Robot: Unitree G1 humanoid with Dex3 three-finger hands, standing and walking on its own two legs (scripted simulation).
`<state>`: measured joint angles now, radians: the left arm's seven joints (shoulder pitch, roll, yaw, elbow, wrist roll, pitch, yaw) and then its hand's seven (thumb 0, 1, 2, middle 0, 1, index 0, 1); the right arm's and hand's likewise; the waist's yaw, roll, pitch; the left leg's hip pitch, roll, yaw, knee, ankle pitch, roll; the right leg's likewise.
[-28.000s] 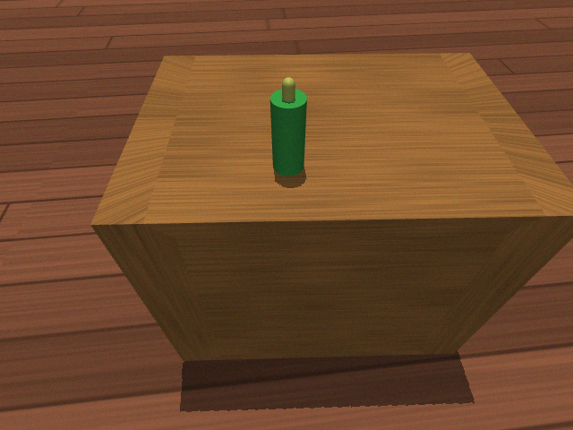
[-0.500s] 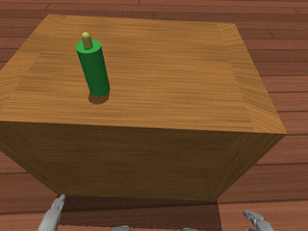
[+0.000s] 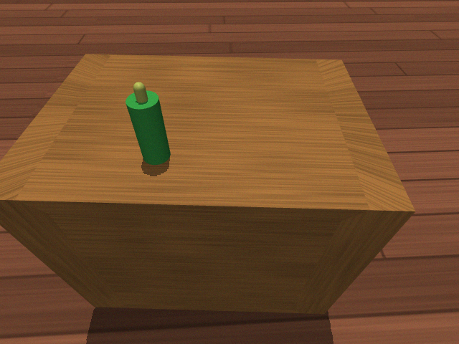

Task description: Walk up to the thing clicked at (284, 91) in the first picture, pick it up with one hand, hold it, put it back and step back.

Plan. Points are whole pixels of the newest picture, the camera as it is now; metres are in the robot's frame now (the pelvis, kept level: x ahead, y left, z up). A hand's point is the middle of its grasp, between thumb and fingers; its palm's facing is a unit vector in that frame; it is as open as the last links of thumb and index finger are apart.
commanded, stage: stand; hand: left
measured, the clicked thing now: (148, 123) +0.53 +0.20 +0.08
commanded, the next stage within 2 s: none
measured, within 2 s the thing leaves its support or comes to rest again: neither
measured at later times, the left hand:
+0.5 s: hand out of the picture +0.06 +0.24 -0.15, palm faces -0.01 -0.94 -0.35, open 7.3 cm
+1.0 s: hand out of the picture +0.07 +0.24 -0.15, palm faces -0.02 -0.94 -0.34, open 7.3 cm
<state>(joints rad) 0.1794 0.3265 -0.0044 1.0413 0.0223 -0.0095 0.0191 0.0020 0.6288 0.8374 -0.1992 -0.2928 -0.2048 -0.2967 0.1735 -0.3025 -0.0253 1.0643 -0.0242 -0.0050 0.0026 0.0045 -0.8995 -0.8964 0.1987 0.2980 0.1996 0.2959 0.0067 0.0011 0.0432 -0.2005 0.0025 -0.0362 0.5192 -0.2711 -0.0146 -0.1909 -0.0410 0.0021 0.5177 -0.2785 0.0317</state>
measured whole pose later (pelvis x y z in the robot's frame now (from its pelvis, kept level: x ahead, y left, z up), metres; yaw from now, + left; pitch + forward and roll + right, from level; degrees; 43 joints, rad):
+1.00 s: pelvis +0.01 -0.01 +0.01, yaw +0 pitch -3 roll +0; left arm 0.11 0.33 0.01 1.16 0.02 -0.01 0.01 0.01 0.91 0.90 -0.20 -0.30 -0.21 -0.30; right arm 0.12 -0.34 -0.01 1.15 -0.01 -0.01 0.00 0.00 -0.90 -0.90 0.20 0.30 0.20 0.30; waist 0.00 0.01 0.06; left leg -0.11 0.02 -0.03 0.33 -0.18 -0.03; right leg -0.10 -0.03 0.00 0.34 -0.19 0.02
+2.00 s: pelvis +0.01 -0.02 +0.01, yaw -1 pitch -2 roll +0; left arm 0.11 0.34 0.01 1.13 0.01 -0.01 0.00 0.01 0.91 0.90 -0.20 -0.30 -0.21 -0.30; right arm 0.12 -0.35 -0.01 1.14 -0.01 0.00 0.01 0.00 -0.90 -0.90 0.20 0.30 0.20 0.30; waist 0.00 0.01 0.05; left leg -0.10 0.03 -0.03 0.32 -0.18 -0.04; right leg -0.11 -0.01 0.00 0.34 -0.20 0.01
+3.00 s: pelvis -0.14 +0.03 +0.00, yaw -4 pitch -1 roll +1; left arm 0.11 0.33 0.06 0.80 0.03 0.04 0.01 0.01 0.90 0.90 -0.20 -0.30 -0.21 -0.30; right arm 0.14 -0.41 -0.04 0.89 0.01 0.04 -0.02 0.00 -0.90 -0.90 0.20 0.30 0.20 0.30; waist 0.01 0.03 0.16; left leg -0.39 -0.10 -0.15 1.08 -0.51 -0.03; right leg -0.33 0.02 0.04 0.57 -0.23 -0.03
